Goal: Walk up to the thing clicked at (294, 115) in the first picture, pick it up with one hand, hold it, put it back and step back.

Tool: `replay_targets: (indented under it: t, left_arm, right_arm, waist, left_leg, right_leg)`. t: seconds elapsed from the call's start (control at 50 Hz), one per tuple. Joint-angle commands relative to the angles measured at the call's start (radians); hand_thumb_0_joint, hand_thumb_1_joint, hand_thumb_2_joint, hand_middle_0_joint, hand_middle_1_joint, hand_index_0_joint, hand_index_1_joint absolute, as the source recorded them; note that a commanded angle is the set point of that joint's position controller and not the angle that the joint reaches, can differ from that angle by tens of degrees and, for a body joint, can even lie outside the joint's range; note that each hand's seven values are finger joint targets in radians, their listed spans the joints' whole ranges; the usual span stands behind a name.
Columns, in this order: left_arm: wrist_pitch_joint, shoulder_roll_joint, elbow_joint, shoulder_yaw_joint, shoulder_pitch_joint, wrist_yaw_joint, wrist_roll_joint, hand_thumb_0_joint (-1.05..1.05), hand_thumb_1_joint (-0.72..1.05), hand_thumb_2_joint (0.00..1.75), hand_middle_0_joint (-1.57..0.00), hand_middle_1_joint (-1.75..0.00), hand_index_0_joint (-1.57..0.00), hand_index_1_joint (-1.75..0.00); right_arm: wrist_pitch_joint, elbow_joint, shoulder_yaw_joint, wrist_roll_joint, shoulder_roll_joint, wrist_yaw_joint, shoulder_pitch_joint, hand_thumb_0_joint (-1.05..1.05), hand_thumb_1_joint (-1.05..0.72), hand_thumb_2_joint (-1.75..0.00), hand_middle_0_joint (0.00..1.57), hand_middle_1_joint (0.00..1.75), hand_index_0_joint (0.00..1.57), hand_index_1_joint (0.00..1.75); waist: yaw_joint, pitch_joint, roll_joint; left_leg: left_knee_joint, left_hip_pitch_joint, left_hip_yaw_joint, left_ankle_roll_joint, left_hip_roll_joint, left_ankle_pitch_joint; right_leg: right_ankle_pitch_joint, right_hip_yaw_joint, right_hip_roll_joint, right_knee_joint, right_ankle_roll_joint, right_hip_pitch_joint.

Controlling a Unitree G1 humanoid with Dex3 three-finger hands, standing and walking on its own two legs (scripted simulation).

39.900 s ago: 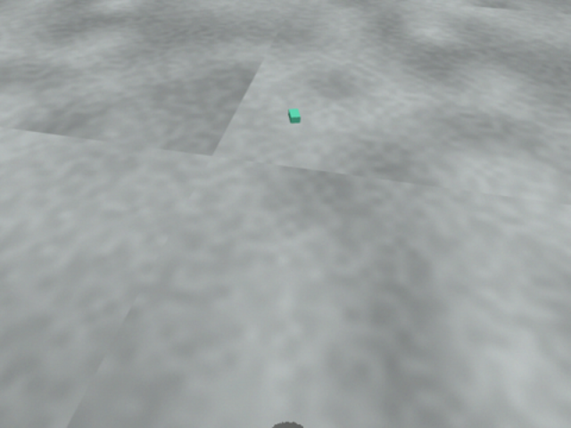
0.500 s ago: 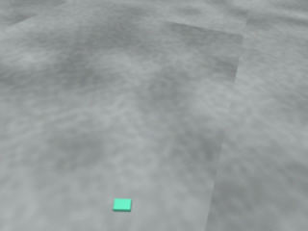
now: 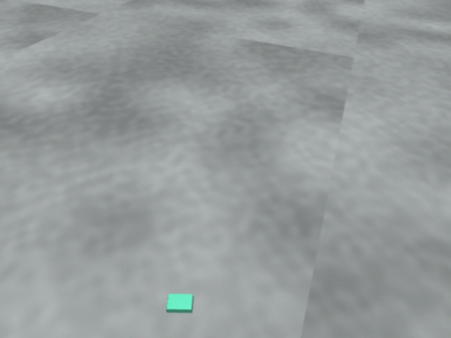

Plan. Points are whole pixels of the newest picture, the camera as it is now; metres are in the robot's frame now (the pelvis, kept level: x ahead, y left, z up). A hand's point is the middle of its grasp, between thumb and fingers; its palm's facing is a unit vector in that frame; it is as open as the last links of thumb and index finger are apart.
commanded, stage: stand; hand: left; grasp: from above
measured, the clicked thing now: (180, 303) +0.45 +0.19 -0.76
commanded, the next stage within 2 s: step back in 1.50 s
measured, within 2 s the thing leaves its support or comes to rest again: neither
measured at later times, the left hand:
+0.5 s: hand out of the picture +0.08 +0.22 -0.16, palm faces +0.02 -0.95 -0.32, open 7.4 cm
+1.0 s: hand out of the picture +0.09 +0.22 -0.16, palm faces +0.01 -0.94 -0.33, open 7.4 cm
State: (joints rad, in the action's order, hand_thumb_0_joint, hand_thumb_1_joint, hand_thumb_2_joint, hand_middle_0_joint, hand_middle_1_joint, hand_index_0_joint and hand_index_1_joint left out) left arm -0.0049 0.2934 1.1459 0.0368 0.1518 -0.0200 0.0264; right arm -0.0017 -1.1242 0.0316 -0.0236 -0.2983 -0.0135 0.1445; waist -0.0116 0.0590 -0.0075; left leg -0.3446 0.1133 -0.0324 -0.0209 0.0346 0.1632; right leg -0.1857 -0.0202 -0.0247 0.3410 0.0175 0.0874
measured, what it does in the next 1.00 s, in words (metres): stands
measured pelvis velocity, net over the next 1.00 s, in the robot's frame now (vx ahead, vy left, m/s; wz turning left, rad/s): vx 0.02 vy -0.02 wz -0.01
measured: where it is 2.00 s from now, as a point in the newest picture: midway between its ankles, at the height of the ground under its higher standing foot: outside the picture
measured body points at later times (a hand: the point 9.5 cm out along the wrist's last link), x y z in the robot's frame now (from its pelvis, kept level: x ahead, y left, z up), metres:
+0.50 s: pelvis +0.01 -0.02 +0.00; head +0.02 -0.02 +0.45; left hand +0.08 +0.27 -0.14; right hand +0.08 -0.31 -0.14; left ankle +0.02 +0.10 -0.75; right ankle +0.00 -0.13 -0.75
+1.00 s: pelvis +0.02 -0.02 +0.00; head +0.02 -0.02 +0.45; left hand +0.09 +0.27 -0.13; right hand +0.09 -0.32 -0.14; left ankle +0.02 +0.10 -0.75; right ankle +0.00 -0.13 -0.75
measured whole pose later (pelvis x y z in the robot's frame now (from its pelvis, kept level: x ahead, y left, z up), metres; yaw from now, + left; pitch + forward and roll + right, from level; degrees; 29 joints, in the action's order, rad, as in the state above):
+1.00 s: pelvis +0.02 -0.02 +0.00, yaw +0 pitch -3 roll +0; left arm 0.01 0.32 1.15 0.03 0.10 -0.01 0.01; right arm 0.01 -1.14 0.01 -0.01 -0.33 -0.01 0.11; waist 0.00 0.05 -0.01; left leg -0.31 0.09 -0.04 0.01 0.00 0.17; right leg -0.19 -0.02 0.01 0.30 -0.01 0.07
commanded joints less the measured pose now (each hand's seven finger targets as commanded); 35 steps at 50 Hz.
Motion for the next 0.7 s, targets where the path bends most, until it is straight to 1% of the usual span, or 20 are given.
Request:
replay_targets:
  t: [0.0,0.02,0.08,0.12,0.16,0.18,0.22,0.26,0.28,0.32,0.34,0.36,0.48,0.52,0.54,0.56,0.6,0.62,0.66,0.68]
  left_arm:
    - [0.024,0.191,-0.051,0.027,-0.031,-0.012,0.000,0.00,0.90,0.90,-0.20,-0.30,-0.20,-0.30]
    - [0.026,0.194,-0.051,0.026,-0.027,-0.011,0.000,0.00,0.90,0.90,-0.20,-0.30,-0.20,-0.30]
    - [0.034,0.193,-0.053,0.024,-0.043,-0.013,0.000,0.00,0.90,0.90,-0.20,-0.30,-0.20,-0.30]
    - [0.033,0.195,-0.047,0.023,-0.042,-0.012,-0.004,0.00,0.90,0.90,-0.20,-0.30,-0.20,-0.30]
    - [0.032,0.204,-0.048,0.026,-0.052,-0.014,-0.008,0.00,0.90,0.90,-0.20,-0.30,-0.20,-0.30]
    - [0.032,0.200,-0.046,0.025,-0.050,-0.012,-0.009,0.00,0.90,0.90,-0.20,-0.30,-0.20,-0.30]
    - [0.033,0.195,-0.040,0.022,-0.040,-0.012,-0.007,0.00,0.90,0.90,-0.20,-0.30,-0.20,-0.30]
    - [0.031,0.199,-0.039,0.024,-0.051,-0.010,-0.007,0.00,0.90,0.90,-0.20,-0.30,-0.20,-0.30]
    - [0.031,0.203,-0.039,0.024,-0.047,-0.011,-0.006,0.00,0.90,0.90,-0.20,-0.30,-0.20,-0.30]
    - [0.033,0.203,-0.043,0.024,-0.056,-0.010,-0.008,0.00,0.90,0.90,-0.20,-0.30,-0.20,-0.30]
    - [0.034,0.204,-0.040,0.024,-0.055,-0.011,-0.008,0.00,0.90,0.90,-0.20,-0.30,-0.20,-0.30]
    - [0.034,0.207,-0.042,0.025,-0.059,-0.011,-0.008,0.00,0.90,0.90,-0.20,-0.30,-0.20,-0.30]
    - [0.035,0.212,-0.045,0.026,-0.070,-0.008,-0.009,0.00,0.90,0.90,-0.20,-0.30,-0.20,-0.30]
    - [0.038,0.211,-0.049,0.025,-0.072,-0.008,-0.009,0.00,0.90,0.90,-0.20,-0.30,-0.20,-0.30]
    - [0.037,0.214,-0.049,0.027,-0.077,-0.008,-0.010,0.00,0.90,0.90,-0.20,-0.30,-0.20,-0.30]
    - [0.037,0.220,-0.051,0.029,-0.080,-0.009,-0.009,0.00,0.90,0.90,-0.20,-0.30,-0.20,-0.30]
    - [0.036,0.216,-0.048,0.027,-0.087,-0.008,-0.011,0.00,0.90,0.90,-0.20,-0.30,-0.20,-0.30]
    - [0.037,0.219,-0.050,0.027,-0.090,-0.008,-0.010,0.00,0.90,0.90,-0.20,-0.30,-0.20,-0.30]
    - [0.037,0.215,-0.049,0.024,-0.081,-0.007,-0.010,0.00,0.90,0.90,-0.20,-0.30,-0.20,-0.30]
    - [0.038,0.216,-0.049,0.024,-0.081,-0.006,-0.010,0.00,0.90,0.90,-0.20,-0.30,-0.20,-0.30]
  right_arm:
    - [0.024,0.055,0.034,-0.001,-0.190,-0.012,-0.047,0.00,-0.90,-0.90,0.20,0.30,0.20,0.30]
    - [0.024,0.055,0.032,0.000,-0.191,-0.010,-0.047,0.00,-0.90,-0.90,0.20,0.30,0.20,0.30]
    - [0.029,0.052,0.029,0.001,-0.191,-0.011,-0.048,0.00,-0.90,-0.90,0.20,0.30,0.20,0.30]
    - [0.030,0.043,0.026,0.002,-0.195,-0.012,-0.039,0.00,-0.90,-0.90,0.20,0.30,0.20,0.30]
    - [0.030,0.040,0.024,0.002,-0.192,-0.014,-0.037,0.00,-0.90,-0.90,0.20,0.30,0.20,0.30]
    - [0.030,0.038,0.022,0.003,-0.194,-0.013,-0.037,0.00,-0.90,-0.90,0.20,0.30,0.20,0.30]
    - [0.030,0.041,0.021,0.005,-0.200,-0.012,-0.050,0.00,-0.90,-0.90,0.20,0.30,0.20,0.30]
    - [0.028,0.036,0.020,0.004,-0.203,-0.014,-0.038,0.00,-0.90,-0.90,0.20,0.30,0.20,0.30]
    - [0.029,0.037,0.020,0.004,-0.203,-0.014,-0.048,0.00,-0.90,-0.90,0.20,0.30,0.20,0.30]
    - [0.029,0.036,0.019,0.004,-0.205,-0.013,-0.047,0.00,-0.90,-0.90,0.20,0.30,0.20,0.30]
    - [0.028,0.035,0.019,0.005,-0.207,-0.013,-0.048,0.00,-0.90,-0.90,0.20,0.30,0.20,0.30]
    - [0.029,0.037,0.020,0.005,-0.209,-0.015,-0.050,0.00,-0.90,-0.90,0.20,0.30,0.20,0.30]
    - [0.029,0.038,0.016,0.006,-0.209,-0.013,-0.054,0.00,-0.90,-0.90,0.20,0.30,0.20,0.30]
    - [0.031,0.041,0.017,0.006,-0.213,-0.012,-0.060,0.00,-0.90,-0.90,0.20,0.30,0.20,0.30]
    - [0.030,0.038,0.014,0.007,-0.211,-0.012,-0.054,0.00,-0.90,-0.90,0.20,0.30,0.20,0.30]
    - [0.031,0.042,0.017,0.006,-0.213,-0.013,-0.065,0.00,-0.90,-0.90,0.20,0.30,0.20,0.30]
    - [0.029,0.040,0.015,0.007,-0.214,-0.013,-0.062,0.00,-0.90,-0.90,0.20,0.30,0.20,0.30]
    - [0.029,0.039,0.016,0.006,-0.215,-0.013,-0.063,0.00,-0.90,-0.90,0.20,0.30,0.20,0.30]
    - [0.028,0.041,0.016,0.008,-0.218,-0.011,-0.069,0.00,-0.90,-0.90,0.20,0.30,0.20,0.30]
    - [0.030,0.042,0.016,0.008,-0.220,-0.011,-0.074,0.00,-0.90,-0.90,0.20,0.30,0.20,0.30]
  waist:
    - [0.000,-0.009,-0.018]
    - [-0.004,-0.020,-0.011]
    - [0.003,-0.053,0.009]
    - [0.007,-0.039,0.004]
    - [0.007,-0.058,-0.006]
    - [0.006,-0.051,-0.005]
    - [0.002,-0.030,0.014]
    - [0.008,-0.038,0.006]
    - [0.002,-0.034,0.010]
    - [0.004,-0.049,0.009]
    - [0.005,-0.051,0.011]
    - [0.007,-0.069,0.008]
    - [0.007,-0.050,0.012]
    - [0.006,-0.080,0.007]
    - [0.012,-0.071,0.009]
    - [0.008,-0.079,0.011]
    - [0.011,-0.058,0.006]
    - [0.010,-0.069,0.005]
    - [0.007,-0.053,0.009]
    - [0.007,-0.065,0.008]
  left_leg:
    - [0.112,0.065,-0.129,-0.009,-0.126,0.097]
    - [0.108,0.061,-0.126,-0.010,-0.125,0.086]
    - [0.071,0.007,-0.109,-0.012,-0.129,-0.059]
    - [0.072,-0.007,-0.106,-0.009,-0.129,-0.060]
    - [0.071,0.000,-0.102,-0.009,-0.132,-0.102]
    - [0.076,0.010,-0.101,-0.009,-0.131,-0.083]
    - [0.076,0.001,-0.105,-0.009,-0.135,-0.108]
    - [0.081,0.013,-0.100,-0.005,-0.131,-0.056]
    - [0.074,0.000,-0.102,-0.007,-0.135,-0.087]
    - [0.068,-0.008,-0.097,-0.006,-0.137,-0.125]
    - [0.070,-0.004,-0.098,-0.005,-0.137,-0.111]
    - [0.065,-0.020,-0.095,-0.006,-0.141,-0.143]
    - [0.078,0.003,-0.094,-0.002,-0.141,-0.122]
    - [0.058,-0.017,-0.090,-0.003,-0.146,-0.189]
    - [0.066,-0.004,-0.089,-0.002,-0.143,-0.145]
    - [0.063,-0.019,-0.090,-0.003,-0.146,-0.168]
    - [0.074,0.006,-0.091,-0.003,-0.144,-0.123]
    - [0.072,-0.007,-0.091,-0.002,-0.147,-0.149]
    - [0.075,-0.001,-0.095,-0.002,-0.146,-0.123]
    - [0.070,-0.021,-0.093,-0.004,-0.151,-0.145]
  right_leg:
    - [-0.037,0.092,-0.086,-0.065,-0.031,0.012]
    - [-0.038,0.091,-0.086,-0.069,-0.032,0.012]
    - [0.044,0.103,-0.102,-0.075,-0.033,0.004]
    - [0.050,0.102,-0.097,-0.078,-0.033,0.018]
    - [0.089,0.103,-0.102,-0.068,-0.035,-0.015]
    - [0.077,0.096,-0.097,-0.072,-0.033,-0.012]
    - [0.077,0.098,-0.098,-0.080,-0.031,0.001]
    - [0.048,0.099,-0.094,-0.085,-0.031,-0.001]
    - [0.067,0.101,-0.100,-0.084,-0.035,-0.001]
    - [0.106,0.102,-0.100,-0.081,-0.034,-0.012]
    - [0.092,0.100,-0.098,-0.086,-0.031,-0.010]
    - [0.125,0.103,-0.102,-0.078,-0.035,-0.022]
    - [0.099,0.099,-0.098,-0.084,-0.032,-0.017]
    - [0.182,0.098,-0.104,-0.078,-0.030,-0.039]
    - [0.149,0.100,-0.102,-0.084,-0.029,-0.033]
    - [0.170,0.097,-0.103,-0.078,-0.032,-0.035]
    - [0.127,0.100,-0.101,-0.085,-0.031,-0.030]
    - [0.147,0.100,-0.105,-0.082,-0.034,-0.037]
    - [0.116,0.099,-0.099,-0.094,-0.030,-0.019]
    - [0.131,0.099,-0.100,-0.089,-0.033,-0.022]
